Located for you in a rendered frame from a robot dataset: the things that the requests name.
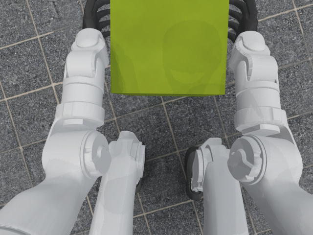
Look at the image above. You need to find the right robot hand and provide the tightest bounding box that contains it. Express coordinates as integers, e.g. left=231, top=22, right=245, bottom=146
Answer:
left=227, top=0, right=258, bottom=43

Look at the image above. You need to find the left robot hand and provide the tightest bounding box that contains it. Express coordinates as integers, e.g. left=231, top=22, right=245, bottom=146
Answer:
left=82, top=0, right=111, bottom=38

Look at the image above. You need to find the carton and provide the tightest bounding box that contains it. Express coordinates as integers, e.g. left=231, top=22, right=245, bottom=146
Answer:
left=110, top=0, right=229, bottom=96

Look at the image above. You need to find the robot left foot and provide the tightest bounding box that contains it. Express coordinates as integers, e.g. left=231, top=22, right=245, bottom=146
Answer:
left=135, top=142, right=147, bottom=194

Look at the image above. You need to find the robot right forearm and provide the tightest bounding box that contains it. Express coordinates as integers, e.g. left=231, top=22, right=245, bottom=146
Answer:
left=228, top=31, right=298, bottom=149

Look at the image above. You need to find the robot foot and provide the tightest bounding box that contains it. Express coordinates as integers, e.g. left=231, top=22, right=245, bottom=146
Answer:
left=184, top=146, right=202, bottom=201
left=135, top=142, right=147, bottom=194

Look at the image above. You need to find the robot left forearm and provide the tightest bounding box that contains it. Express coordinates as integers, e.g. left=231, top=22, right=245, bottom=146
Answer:
left=42, top=28, right=109, bottom=155

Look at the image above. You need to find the robot right foot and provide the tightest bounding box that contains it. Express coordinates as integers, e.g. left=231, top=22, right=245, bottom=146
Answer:
left=184, top=146, right=202, bottom=201

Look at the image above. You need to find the robot right upper arm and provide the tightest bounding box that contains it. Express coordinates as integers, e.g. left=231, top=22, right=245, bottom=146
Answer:
left=227, top=134, right=313, bottom=235

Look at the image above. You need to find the robot left upper arm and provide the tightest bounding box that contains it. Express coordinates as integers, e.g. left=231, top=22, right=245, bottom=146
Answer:
left=0, top=130, right=112, bottom=235

